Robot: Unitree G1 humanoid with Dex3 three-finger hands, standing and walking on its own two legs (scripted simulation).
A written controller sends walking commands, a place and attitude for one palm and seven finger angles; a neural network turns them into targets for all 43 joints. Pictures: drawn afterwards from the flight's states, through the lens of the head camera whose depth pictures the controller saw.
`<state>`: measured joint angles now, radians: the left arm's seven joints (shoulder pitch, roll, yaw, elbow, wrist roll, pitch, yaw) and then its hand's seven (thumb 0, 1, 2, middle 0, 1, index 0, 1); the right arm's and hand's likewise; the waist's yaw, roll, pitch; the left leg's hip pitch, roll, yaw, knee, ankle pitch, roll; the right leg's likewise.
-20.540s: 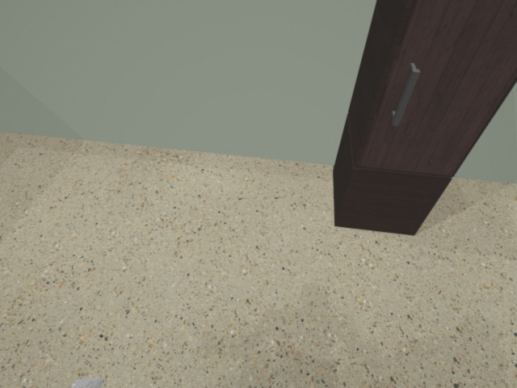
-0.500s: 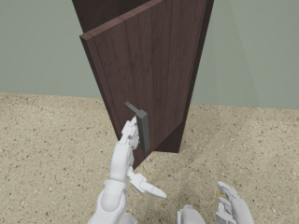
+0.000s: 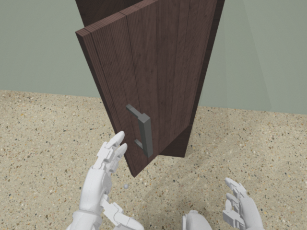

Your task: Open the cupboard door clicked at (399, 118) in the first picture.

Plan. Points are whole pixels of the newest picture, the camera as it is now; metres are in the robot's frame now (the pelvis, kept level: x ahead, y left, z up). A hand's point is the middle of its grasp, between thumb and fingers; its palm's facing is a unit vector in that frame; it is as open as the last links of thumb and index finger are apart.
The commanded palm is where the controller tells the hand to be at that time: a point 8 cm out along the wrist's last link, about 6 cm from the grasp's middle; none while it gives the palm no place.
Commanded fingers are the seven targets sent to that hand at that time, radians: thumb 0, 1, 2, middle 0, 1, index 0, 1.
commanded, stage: slide the hand sideways off the handle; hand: left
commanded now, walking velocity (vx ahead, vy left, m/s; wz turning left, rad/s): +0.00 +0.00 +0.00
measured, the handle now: (140, 133) +0.34 +0.05 +0.07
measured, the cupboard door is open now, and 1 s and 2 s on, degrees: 53 53 53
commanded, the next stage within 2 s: draw the hand back to the body in 0.30 s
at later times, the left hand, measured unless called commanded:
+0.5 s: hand (104, 202) +0.18 +0.11 +0.07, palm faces -0.13 -0.99 -0.04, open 16.3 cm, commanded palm +0.16 +0.17 +0.09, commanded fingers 0.00 -0.50 0.30 -0.15 -0.30 -0.15 -0.30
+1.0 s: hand (52, 183) +0.19 +0.19 +0.14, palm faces +0.04 -0.97 -0.25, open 15.7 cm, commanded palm +0.16 +0.24 +0.17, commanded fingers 0.00 -0.12 0.47 -0.16 -0.30 -0.16 -0.30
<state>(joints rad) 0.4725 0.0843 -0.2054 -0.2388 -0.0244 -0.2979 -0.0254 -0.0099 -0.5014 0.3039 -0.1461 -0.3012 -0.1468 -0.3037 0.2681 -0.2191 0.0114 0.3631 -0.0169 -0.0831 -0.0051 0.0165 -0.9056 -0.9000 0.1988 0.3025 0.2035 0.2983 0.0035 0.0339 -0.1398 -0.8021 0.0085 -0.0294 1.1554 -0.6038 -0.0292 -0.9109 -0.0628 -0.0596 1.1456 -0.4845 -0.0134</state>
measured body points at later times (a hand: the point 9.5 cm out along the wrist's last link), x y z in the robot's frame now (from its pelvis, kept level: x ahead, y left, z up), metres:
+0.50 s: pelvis -0.01 +0.01 -0.01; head +0.04 +0.00 +0.43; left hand +0.18 +0.16 +0.08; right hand +0.18 -0.21 -0.07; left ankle -0.02 +0.14 -0.65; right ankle +0.04 -0.11 -0.65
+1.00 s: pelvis +0.01 +0.02 +0.04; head +0.01 +0.01 +0.49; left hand +0.19 +0.24 +0.16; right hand +0.19 -0.21 -0.02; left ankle -0.02 +0.14 -0.65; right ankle +0.04 -0.11 -0.65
